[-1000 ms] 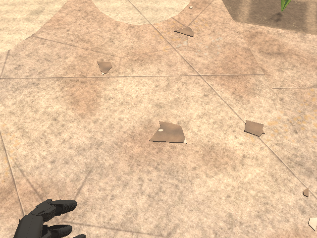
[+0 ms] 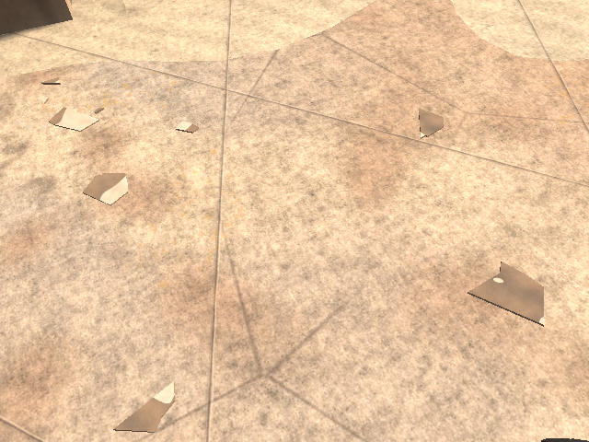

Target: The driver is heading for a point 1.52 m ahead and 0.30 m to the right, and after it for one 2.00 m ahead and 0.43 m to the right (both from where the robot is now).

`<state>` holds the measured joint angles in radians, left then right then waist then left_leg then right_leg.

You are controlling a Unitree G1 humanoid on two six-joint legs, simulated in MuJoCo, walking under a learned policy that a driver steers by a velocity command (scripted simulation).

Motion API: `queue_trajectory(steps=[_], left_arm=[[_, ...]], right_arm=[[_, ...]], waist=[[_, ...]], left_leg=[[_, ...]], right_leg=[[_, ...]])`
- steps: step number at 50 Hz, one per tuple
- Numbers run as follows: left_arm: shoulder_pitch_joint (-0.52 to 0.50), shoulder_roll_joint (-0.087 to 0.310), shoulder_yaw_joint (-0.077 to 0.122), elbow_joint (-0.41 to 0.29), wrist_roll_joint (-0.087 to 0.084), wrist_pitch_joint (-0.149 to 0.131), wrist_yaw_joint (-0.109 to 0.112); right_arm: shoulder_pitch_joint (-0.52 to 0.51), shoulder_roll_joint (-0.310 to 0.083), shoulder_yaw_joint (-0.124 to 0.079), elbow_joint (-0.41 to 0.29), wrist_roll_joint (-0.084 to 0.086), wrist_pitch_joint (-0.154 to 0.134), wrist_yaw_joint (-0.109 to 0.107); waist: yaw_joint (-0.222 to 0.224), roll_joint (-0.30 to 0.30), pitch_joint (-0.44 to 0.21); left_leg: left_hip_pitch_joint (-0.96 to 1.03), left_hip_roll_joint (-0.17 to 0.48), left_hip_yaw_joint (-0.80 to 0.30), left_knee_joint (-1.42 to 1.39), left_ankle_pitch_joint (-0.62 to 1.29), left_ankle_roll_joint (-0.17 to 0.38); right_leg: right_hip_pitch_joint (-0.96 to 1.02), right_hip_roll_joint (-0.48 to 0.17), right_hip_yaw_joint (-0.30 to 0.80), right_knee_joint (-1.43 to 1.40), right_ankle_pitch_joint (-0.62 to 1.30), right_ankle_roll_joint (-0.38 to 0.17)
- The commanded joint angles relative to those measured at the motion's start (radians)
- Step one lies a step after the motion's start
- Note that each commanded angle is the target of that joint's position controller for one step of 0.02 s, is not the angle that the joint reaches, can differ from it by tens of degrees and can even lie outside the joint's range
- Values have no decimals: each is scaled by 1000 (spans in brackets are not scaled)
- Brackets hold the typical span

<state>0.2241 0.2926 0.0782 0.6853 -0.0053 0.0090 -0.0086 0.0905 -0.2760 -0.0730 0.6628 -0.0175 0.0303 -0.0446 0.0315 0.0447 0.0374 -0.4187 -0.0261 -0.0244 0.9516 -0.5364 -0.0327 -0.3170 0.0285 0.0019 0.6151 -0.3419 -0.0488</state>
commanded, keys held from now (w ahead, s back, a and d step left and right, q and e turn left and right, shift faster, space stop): e+shift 0.48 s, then shift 0.16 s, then q+shift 0.36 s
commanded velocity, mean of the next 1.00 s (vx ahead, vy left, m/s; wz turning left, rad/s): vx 0.00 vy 0.00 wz -0.44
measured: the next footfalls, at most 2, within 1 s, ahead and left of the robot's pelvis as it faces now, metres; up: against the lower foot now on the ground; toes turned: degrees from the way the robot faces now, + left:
left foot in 0.36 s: +0.13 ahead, +0.10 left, +0.00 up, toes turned -30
right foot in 0.76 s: -0.02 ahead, -0.13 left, +0.00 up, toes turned -32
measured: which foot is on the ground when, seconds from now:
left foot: up 0.00-0.34, down 0.36-0.76, up 0.78-1.00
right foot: down 0.00-0.36, up 0.38-0.74, down 0.76-1.00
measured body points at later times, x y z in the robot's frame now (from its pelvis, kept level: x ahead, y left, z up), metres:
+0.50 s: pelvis +0.03 +0.03 +0.01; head +0.07 +0.03 +0.46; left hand +0.33 +0.22 -0.07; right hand +0.05 -0.30 -0.07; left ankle +0.10 +0.12 -0.73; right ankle -0.05 -0.08 -0.65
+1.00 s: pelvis +0.01 -0.01 +0.01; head +0.05 -0.04 +0.46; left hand +0.29 +0.14 -0.07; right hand -0.02 -0.32 -0.11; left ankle +0.05 +0.11 -0.66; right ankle -0.05 -0.11 -0.73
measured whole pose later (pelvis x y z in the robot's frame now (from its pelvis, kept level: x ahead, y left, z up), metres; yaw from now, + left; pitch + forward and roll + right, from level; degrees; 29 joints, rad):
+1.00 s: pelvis +0.01 -0.01 +0.01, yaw -24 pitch +2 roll +0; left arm 0.11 0.24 0.05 0.63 0.02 0.02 0.05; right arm 0.25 -0.32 -0.09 0.72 0.03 0.07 -0.01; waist -0.03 0.03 0.05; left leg -0.51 0.05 0.03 1.05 -0.42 -0.11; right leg -0.21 -0.05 -0.13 0.46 -0.27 -0.01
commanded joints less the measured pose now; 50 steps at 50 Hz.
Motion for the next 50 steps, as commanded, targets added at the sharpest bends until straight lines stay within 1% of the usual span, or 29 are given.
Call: queue_trajectory(steps=[1, 2, 3, 5, 8, 15, 17, 18, 19, 20, 21, 22, 23, 24, 26, 28, 32, 34, 36, 37, 38, 39, 40, 41, 42, 44, 46, 48, 50], left_arm=[[10, 196, 58, -77, -4, -29, 21], [-32, 179, 52, -89, -25, -18, 31], [-51, 168, 49, -97, -33, -6, 42], [-44, 175, 54, -103, -27, 13, 53], [-39, 197, 65, -114, -26, 26, 61], [-102, 206, 71, -153, -30, 42, 49], [-139, 186, 62, -169, -41, 45, 48], [-82, 134, 46, -166, -31, 46, 47], [-9, 95, 34, -178, -24, 43, 43], [0, 193, 62, -171, -15, 32, 37], [-11, 250, 79, -152, -22, 33, 34], [-14, 248, 83, -136, -23, 40, 34], [-10, 225, 78, -129, -20, 48, 34], [-11, 195, 68, -133, -24, 53, 28], [-73, 142, 44, -164, -25, 47, 25], [-118, 116, 28, -185, -17, 39, 25], [-102, 92, 9, -177, -4, 32, 19], [-86, 78, 2, -160, -1, 32, 19], [1, 35, -6, -106, 9, 32, 18], [14, 65, -1, -101, 13, 31, 21], [54, 149, 16, -110, 18, 32, 34], [-23, 214, 28, -121, 38, 40, 43], [-51, 180, 29, -136, 46, 32, 40], [-55, 177, 31, -130, 46, 24, 41], [-50, 169, 31, -123, 43, 16, 46], [-103, 116, 16, -123, 26, 0, 53], [-134, 86, 11, -121, 26, -3, 60], [-132, 83, 16, -113, 28, -1, 66], [-130, 103, 27, -106, 26, 3, 67]], right_arm=[[-78, -85, -30, -105, 9, -32, 2], [-78, -94, -34, -102, 5, -32, -1], [-81, -87, -35, -102, 7, -34, 1], [-69, -64, -30, -94, 13, -39, 10], [-75, -58, -27, -83, 18, -47, 15], [-30, -111, -46, -62, 30, -73, 35], [31, -131, -60, -36, 31, -81, 37], [44, -174, -71, -38, 20, -77, 31], [-1, -237, -75, -58, -6, -65, 25], [-1, -195, -69, -69, -33, -69, 28], [-38, -143, -54, -85, -25, -70, 21], [-69, -113, -46, -89, -12, -63, 11], [-80, -106, -40, -93, 1, -56, -1], [-75, -107, -35, -91, 5, -50, -10], [-1, -122, -35, -70, -4, -42, -16], [59, -145, -40, -51, -6, -36, -10], [34, -192, -52, -43, 12, -29, 17], [54, -179, -41, -22, 25, -30, 30], [38, -113, -8, -1, 42, -36, 45], [85, -91, 4, 20, 48, -46, 54], [120, -69, 17, 14, 15, -57, 67], [137, -47, 22, -3, 11, -65, 70], [79, -134, 2, -10, 27, -57, 58], [61, -181, -21, -15, 47, -47, 51], [86, -186, -35, 1, 53, -32, 40], [147, -161, -44, 18, 49, 5, 22], [145, -125, -39, 3, 49, 22, 17], [102, -96, -30, -33, 46, 28, 24], [73, -70, -19, -68, 43, 28, 44]], waist=[[-8, -128, -151], [-20, -109, -142], [-31, -121, -149], [-33, -136, -159], [-25, -152, -164], [-30, -244, -147], [-63, -233, -147], [-34, -116, -192], [38, 184, -160], [24, 199, -130], [22, 126, -98], [22, 78, -70], [16, 68, -64], [5, 72, -49], [-41, 74, -50], [-74, 82, -85], [-63, 115, -136], [-61, 132, -141], [-4, 107, -139], [-5, 80, -137], [-23, -54, -189], [-67, -259, -164], [-7, -252, -146], [5, -263, -98], [6, -262, -87], [-30, -235, -63], [-40, -209, -54], [-24, -192, -60], [-10, -186, -78]], left_leg=[[-322, -17, -97, 269, -17, -29], [-320, -3, -103, 222, 43, -36], [-274, -6, -96, 185, 86, -45], [-231, -36, -78, 84, 141, -59], [-170, -59, -87, -87, 187, -68], [42, -79, -111, -391, 233, -44], [205, -41, -96, -604, 405, -20], [347, 123, -223, -634, 439, 41], [408, 332, -488, -656, 587, 186], [330, 440, -588, -676, 580, 286], [279, 395, -472, -670, 515, 280], [246, 316, -351, -664, 417, 239], [242, 273, -279, -661, 391, 216], [234, 258, -215, -667, 437, 219], [266, 242, -154, -673, 519, 243], [348, 270, -149, -658, 603, 274], [330, 287, -79, -621, 730, 279], [299, 277, -89, -598, 737, 275], [218, 236, -77, -547, 680, 226], [137, 206, -72, -532, 598, 160], [33, 140, -37, -428, 358, 71], [-47, 73, 40, -369, 70, 3], [-14, 74, 37, -225, -10, -25], [-91, 61, 40, -64, -37, -33], [-153, 59, 19, 89, -68, -44], [-182, 69, -19, 235, -15, -62], [-205, 83, 5, 229, 75, -78], [-207, 103, 27, 135, 136, -88], [-158, 118, 47, 16, 150, -78]], right_leg=[[349, -285, 431, -216, 730, -229], [333, -260, 401, -218, 703, -200], [300, -228, 380, -221, 689, -182], [285, -190, 370, -222, 666, -172], [259, -168, 407, -210, 585, -157], [151, -123, 563, -175, 467, -119], [87, -66, 557, -121, 327, -70], [-5, -1, 485, 15, 26, -26], [-225, 157, 288, 218, -317, 29], [-290, 71, 246, 442, -310, 76], [-290, 18, 207, 533, -225, 99], [-290, -6, 180, 572, -145, 114], [-307, -16, 154, 628, -84, 126], [-324, -31, 120, 660, -52, 138], [-337, -51, 64, 590, -32, 150], [-338, -62, 61, 498, -65, 158], [-164, -61, 17, 272, -103, 141], [-56, -36, 6, 123, -89, 125], [160, -17, -10, -215, 126, 87], [303, -31, 15, -315, 253, 64], [457, -200, 177, -263, 507, 25], [347, -365, 259, -222, 564, -110], [239, -368, 258, -250, 469, -187], [236, -359, 246, -263, 475, -201], [241, -359, 224, -269, 511, -202], [203, -349, 135, -270, 578, -179], [204, -331, 60, -284, 534, -163], [234, -334, 17, -286, 495, -161], [251, -346, -20, -273, 499, -161]])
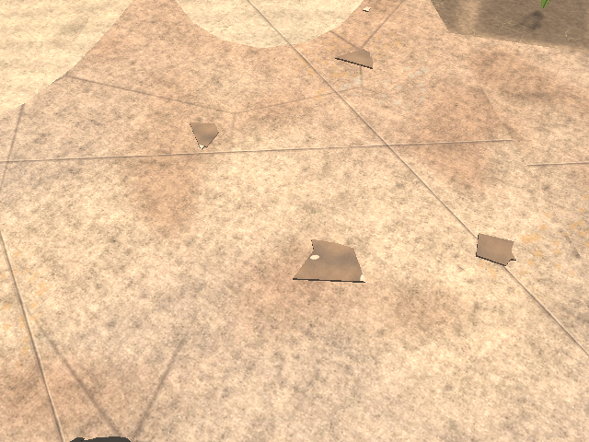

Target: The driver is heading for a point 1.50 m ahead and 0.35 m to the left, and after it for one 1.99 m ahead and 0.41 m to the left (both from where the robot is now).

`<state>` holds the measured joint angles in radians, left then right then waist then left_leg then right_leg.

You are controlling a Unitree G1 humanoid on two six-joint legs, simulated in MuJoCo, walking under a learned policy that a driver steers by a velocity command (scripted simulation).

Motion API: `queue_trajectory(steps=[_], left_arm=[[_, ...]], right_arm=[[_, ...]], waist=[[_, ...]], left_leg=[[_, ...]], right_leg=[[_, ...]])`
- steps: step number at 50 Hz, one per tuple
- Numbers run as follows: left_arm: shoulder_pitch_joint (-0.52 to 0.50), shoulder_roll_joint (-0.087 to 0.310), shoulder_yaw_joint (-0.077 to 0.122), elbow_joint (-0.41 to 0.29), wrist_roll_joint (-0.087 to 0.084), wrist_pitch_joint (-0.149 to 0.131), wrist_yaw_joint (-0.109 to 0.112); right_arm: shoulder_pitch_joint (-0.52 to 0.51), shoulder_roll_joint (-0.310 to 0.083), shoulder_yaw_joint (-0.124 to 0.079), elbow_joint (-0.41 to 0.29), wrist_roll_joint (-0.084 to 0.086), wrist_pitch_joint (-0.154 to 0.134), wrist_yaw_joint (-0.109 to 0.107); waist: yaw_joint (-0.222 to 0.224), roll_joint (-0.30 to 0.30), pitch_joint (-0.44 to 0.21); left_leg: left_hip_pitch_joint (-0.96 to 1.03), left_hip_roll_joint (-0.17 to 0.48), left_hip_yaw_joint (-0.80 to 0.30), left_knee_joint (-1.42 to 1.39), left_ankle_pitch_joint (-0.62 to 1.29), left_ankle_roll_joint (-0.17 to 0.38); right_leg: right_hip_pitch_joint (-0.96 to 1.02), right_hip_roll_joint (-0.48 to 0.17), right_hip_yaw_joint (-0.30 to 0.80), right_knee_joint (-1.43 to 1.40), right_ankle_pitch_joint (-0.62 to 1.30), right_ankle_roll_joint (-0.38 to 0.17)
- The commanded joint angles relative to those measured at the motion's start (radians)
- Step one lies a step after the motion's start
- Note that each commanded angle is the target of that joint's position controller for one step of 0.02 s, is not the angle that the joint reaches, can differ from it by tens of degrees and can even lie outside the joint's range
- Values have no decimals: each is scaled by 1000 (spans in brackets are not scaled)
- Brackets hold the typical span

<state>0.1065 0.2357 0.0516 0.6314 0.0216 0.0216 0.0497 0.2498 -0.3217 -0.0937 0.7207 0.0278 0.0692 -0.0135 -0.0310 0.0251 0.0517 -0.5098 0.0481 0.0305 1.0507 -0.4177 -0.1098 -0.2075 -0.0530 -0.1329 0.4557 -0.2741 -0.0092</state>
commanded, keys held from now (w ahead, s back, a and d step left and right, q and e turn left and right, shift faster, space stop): q+shift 0.10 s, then w+q+shift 0.40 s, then w+shift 0.12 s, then w+e+shift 0.38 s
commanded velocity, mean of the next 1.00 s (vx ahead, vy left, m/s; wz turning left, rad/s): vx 0.67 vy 0.00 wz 0.43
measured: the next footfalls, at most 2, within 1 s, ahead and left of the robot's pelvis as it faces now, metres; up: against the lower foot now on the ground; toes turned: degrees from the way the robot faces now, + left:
left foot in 0.18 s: +0.02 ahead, +0.13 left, +0.00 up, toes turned +16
right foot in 0.64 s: +0.45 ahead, +0.10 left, +0.00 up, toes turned +34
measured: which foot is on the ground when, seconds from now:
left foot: up 0.00-0.16, down 0.18-0.66, up 0.68-1.00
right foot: down 0.00-0.18, up 0.20-0.62, down 0.64-1.00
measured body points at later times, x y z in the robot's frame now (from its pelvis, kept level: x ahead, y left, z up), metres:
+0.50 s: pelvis +0.14 +0.09 +0.00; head +0.15 +0.13 +0.45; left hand +0.22 +0.40 -0.10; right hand +0.25 -0.18 -0.10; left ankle -0.01 +0.12 -0.74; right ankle +0.34 -0.02 -0.68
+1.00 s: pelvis +0.51 +0.26 -0.01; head +0.54 +0.27 +0.44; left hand +0.29 +0.44 -0.13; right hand +0.85 +0.22 -0.04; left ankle +0.60 +0.45 -0.72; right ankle +0.42 +0.08 -0.74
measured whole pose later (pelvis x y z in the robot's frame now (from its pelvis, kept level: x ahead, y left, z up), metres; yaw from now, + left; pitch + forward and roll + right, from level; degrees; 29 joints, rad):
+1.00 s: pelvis +0.51 +0.26 -0.01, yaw +24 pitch +3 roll +0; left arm 0.59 0.27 0.06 0.92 0.00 -0.07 -0.02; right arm -0.06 -0.26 0.05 0.58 -0.05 -0.08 0.06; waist 0.15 0.00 0.00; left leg -0.60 0.04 -0.04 0.59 -0.08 0.00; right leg 0.08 0.05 0.18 0.25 -0.37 -0.05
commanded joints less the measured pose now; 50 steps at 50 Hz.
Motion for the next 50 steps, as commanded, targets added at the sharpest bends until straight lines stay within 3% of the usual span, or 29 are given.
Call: queue_trajectory(steps=[1, 5, 8, 9, 10, 11, 12, 13, 15, 16, 17, 18, 20, 22, 27, 29, 30, 31, 32, 33, 34, 35, 36, 37, 39, 41, 45, 48, 50], left_arm=[[-12, 178, 61, -49, -4, -9, 5], [-19, 224, 83, -35, -32, -20, -22], [2, 222, 90, -4, -61, -35, -40], [-14, 178, 76, -2, -45, -38, -45], [-102, 99, 49, -35, -25, -43, -51], [-205, 85, 40, -137, -36, -72, -48], [-260, 163, 54, -143, -69, -109, -63], [-228, 184, 60, -134, -74, -136, -75], [-135, 199, 70, -79, -24, -161, -76], [-127, 200, 74, -64, -21, -162, -79], [-69, 140, 34, -12, 93, -94, -100], [-50, 121, 31, -9, 85, -61, -104], [-90, 130, 23, -24, 45, -33, -103], [-158, 140, 18, -43, 25, -32, -101], [-270, 147, 8, -83, 12, -54, -107], [-179, 158, 10, -66, 14, -65, -102], [-87, 177, 20, -43, 15, -70, -93], [96, 209, 38, 9, 12, -75, -74], [333, 257, 56, 66, 18, -78, -51], [499, 379, 81, 90, 47, -84, -34], [430, 379, 77, 109, 35, -88, -52], [281, 278, 60, 94, 30, -86, -63], [256, 221, 51, 95, 15, -90, -68], [251, 183, 38, 107, 13, -91, -71], [284, 136, 15, 154, 8, -100, -71], [325, 152, 19, 181, -7, -113, -64], [291, 208, 44, 165, -11, -120, -56], [332, 238, 54, 180, -30, -123, -68], [355, 262, 59, 195, -29, -119, -66]], right_arm=[[-95, -19, 5, -143, -4, -10, 23], [-71, -60, -12, -179, -1, 8, 46], [29, -71, -27, -147, 15, 8, 46], [157, -106, -48, -91, 22, -3, 37], [338, -206, -81, -45, 23, -22, 23], [311, -300, -83, -96, -1, -81, 40], [244, -209, -55, -114, -8, -118, 45], [196, -169, -34, -121, -6, -135, 40], [117, -127, -13, -141, 2, -133, 25], [108, -120, -6, -152, -8, -130, 13], [112, -180, -23, -111, -63, -109, 20], [130, -174, -22, -100, -59, -105, 26], [182, -151, -15, -72, -42, -108, 36], [220, -146, -14, -56, -39, -112, 36], [236, -165, -17, -24, -36, -124, 17], [200, -164, -12, -10, -34, -134, 11], [182, -176, -11, -2, -38, -139, 11], [168, -187, -12, 11, -45, -139, 15], [133, -175, -8, 11, -53, -142, 18], [164, -48, 23, -36, -32, -158, 19], [195, -6, 44, -50, -21, -172, 33], [137, -48, 43, -32, -42, -165, 31], [74, -81, 43, -30, -64, -164, 42], [12, -89, 43, -43, -78, -164, 48], [-53, -56, 60, -80, -104, -151, 55], [-107, -38, 78, -117, -110, -142, 62], [-295, -23, 113, -187, -79, -152, 87], [-306, -45, 104, -180, -66, -152, 74], [-212, -87, 80, -147, -71, -156, 50]], waist=[[56, -166, -100], [41, -173, -113], [-9, -121, -133], [-60, -46, -131], [-145, 224, -91], [-126, 328, -48], [-130, 164, -1], [-79, 154, 22], [-3, 50, 28], [8, 61, 21], [4, 51, 14], [12, 50, 16], [-10, 55, 31], [-41, 74, 44], [-83, 118, 57], [-32, 137, 36], [16, 138, -7], [108, 90, -107], [230, 42, -235], [242, -246, -366], [155, -439, -339], [100, -233, -150], [91, -90, -114], [77, -48, -71], [40, -105, -4], [28, -123, 37], [43, -107, 71], [55, -93, 28], [12, -64, -61]], left_leg=[[-35, 48, 5, -133, 28, 10], [73, 31, 61, -279, 36, 67], [303, -20, 119, -407, 51, 153], [471, -49, 103, -439, -8, 203], [630, 107, -215, -615, -174, 322], [652, 303, -911, -886, -542, 527], [648, 349, -883, -947, -579, 515], [610, 325, -811, -931, -495, 478], [520, 232, -606, -883, -260, 405], [484, 189, -538, -887, -199, 385], [395, 93, -413, -906, -74, 331], [353, 56, -371, -901, -26, 330], [339, 46, -375, -909, -1, 346], [364, 57, -407, -915, 11, 356], [435, 92, -448, -896, 130, 350], [435, 121, -435, -869, 361, 320], [434, 121, -414, -790, 613, 302], [418, 74, -352, -563, 856, 281], [279, 9, -281, -252, 838, 261], [12, -118, -202, 165, 413, 221], [-176, -225, -253, 296, -30, 221], [-265, -142, -239, 360, 55, 237], [-239, -79, -189, 325, 124, 234], [-207, -35, -160, 244, 148, 225], [-184, 3, -145, 143, 135, 182], [-218, 26, -119, 49, 126, 141], [11, -7, -39, -346, 314, 84], [196, -44, -15, -439, 415, 96], [330, -84, -7, -500, 318, 116]], right_leg=[[139, -279, 102, -109, 448, -202], [130, -321, 61, -58, 481, -172], [-19, -300, 20, -42, -225, -103], [-158, -244, -27, 96, -363, -70], [-428, -117, -130, 553, -394, 3], [-802, 86, 109, 795, -407, 31], [-875, 20, 231, 845, -304, 0], [-852, 3, 245, 810, -207, -25], [-731, -29, 240, 666, -30, -16], [-661, -24, 232, 610, 39, 2], [-563, -9, 146, 605, 106, 39], [-521, 6, 124, 587, 125, 62], [-530, 5, 116, 520, 138, 95], [-548, 8, 126, 418, 176, 114], [-450, 21, 130, 164, 215, 80], [-285, 29, 114, 110, 188, 36], [-155, 65, 89, 109, 120, 14], [55, 104, 62, 100, 55, -11], [330, 46, 103, 140, -30, -38], [547, -207, 570, -10, -604, -111], [515, -302, 1111, -295, -725, -171], [392, -294, 1029, -254, -637, -202], [297, -254, 869, -226, -520, -222], [194, -205, 749, -230, -397, -215], [74, -121, 637, -257, -252, -215], [31, -103, 602, -301, -171, -248], [-156, -38, 470, -387, 19, -224], [-115, -73, 471, -356, 280, -195], [-11, -60, 437, -147, 591, -158]])
Over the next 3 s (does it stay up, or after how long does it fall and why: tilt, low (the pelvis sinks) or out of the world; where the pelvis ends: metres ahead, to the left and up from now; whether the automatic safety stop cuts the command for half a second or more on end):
stays up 1.72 0.30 0.00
